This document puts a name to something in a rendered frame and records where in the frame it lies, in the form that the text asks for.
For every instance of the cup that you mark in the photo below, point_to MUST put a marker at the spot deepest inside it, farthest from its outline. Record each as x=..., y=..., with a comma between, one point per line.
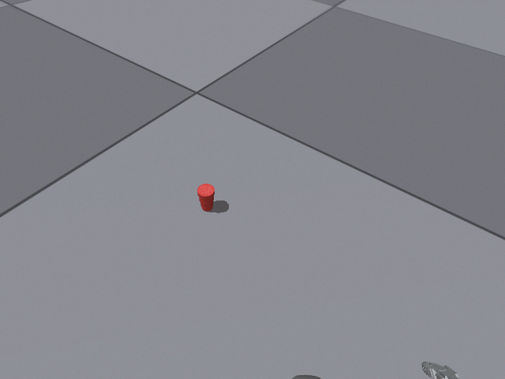
x=206, y=194

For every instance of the right robot hand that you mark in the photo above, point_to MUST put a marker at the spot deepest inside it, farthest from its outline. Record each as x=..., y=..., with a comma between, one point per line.
x=436, y=371

